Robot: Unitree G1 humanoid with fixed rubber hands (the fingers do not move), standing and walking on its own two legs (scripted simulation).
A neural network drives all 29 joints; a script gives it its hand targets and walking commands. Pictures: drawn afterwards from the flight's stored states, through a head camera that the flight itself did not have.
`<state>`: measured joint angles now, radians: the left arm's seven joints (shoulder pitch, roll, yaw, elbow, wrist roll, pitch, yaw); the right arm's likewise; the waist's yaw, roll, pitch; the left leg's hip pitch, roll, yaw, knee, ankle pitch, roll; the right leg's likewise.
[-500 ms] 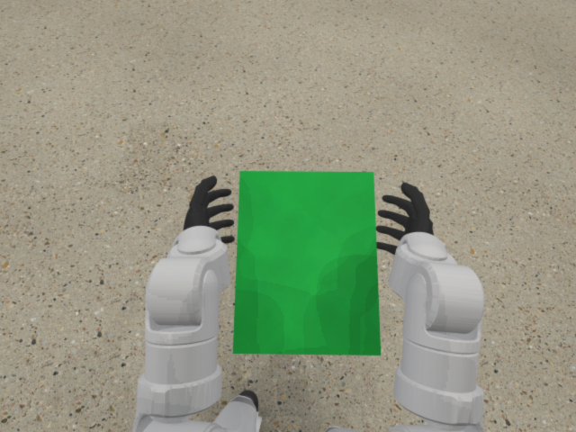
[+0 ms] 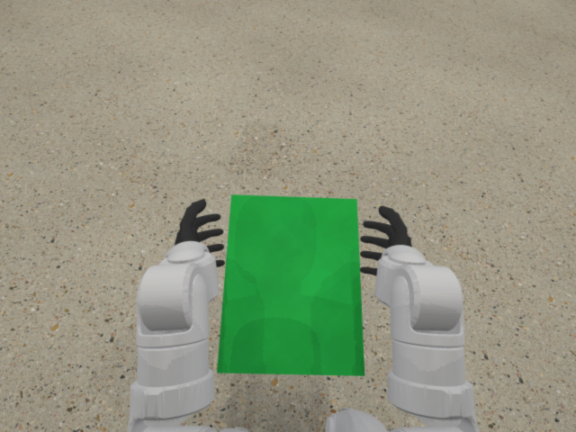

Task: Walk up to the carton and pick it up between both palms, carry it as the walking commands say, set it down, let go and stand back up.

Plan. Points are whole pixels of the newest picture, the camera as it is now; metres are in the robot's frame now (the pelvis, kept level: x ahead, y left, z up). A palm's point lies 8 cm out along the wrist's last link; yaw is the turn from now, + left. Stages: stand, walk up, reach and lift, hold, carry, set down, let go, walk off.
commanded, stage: carry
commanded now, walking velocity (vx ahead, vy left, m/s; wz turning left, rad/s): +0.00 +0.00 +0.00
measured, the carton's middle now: (290, 286) +0.33 +0.01 -0.02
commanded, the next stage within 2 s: none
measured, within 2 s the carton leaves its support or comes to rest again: neither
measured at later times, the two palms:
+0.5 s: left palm (163, 328) +0.20 +0.14 +0.13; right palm (420, 333) +0.21 -0.11 +0.12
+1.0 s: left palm (158, 378) +0.16 +0.14 +0.12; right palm (434, 380) +0.17 -0.12 +0.12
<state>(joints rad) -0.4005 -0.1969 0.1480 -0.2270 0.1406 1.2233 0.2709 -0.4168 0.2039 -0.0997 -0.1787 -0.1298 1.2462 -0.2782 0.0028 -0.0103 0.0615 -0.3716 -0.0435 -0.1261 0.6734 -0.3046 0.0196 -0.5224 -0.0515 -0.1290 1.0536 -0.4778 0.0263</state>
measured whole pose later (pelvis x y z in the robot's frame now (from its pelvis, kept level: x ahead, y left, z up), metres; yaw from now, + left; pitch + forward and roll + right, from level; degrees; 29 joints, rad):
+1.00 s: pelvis -0.13 +0.00 +0.00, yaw +2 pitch -1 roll +1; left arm -0.40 -0.20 0.14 -0.12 0.14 1.24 0.27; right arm -0.40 0.20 -0.13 -0.10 -0.13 1.24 -0.28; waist 0.00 -0.01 -0.08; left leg -0.35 -0.05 -0.03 0.58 -0.22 0.01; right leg -0.37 -0.05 -0.13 0.63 -0.25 -0.04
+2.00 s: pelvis -0.13 +0.01 +0.00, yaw +2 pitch +0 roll +1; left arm -0.40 -0.20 0.17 0.02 0.14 1.08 0.25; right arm -0.40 0.20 -0.18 0.04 -0.13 1.06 -0.26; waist 0.00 -0.01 -0.08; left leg -0.36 -0.05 -0.03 0.57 -0.22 0.01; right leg -0.37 -0.05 -0.13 0.60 -0.24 -0.04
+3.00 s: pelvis -0.16 +0.00 +0.00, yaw +1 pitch -8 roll +0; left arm -0.47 -0.20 0.31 0.54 0.23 0.59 0.14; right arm -0.45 0.18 -0.35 0.53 -0.21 0.62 -0.17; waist 0.00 0.00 -0.01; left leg -0.24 -0.03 -0.06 0.59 -0.21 0.01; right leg -0.23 -0.01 -0.13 0.56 -0.19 -0.04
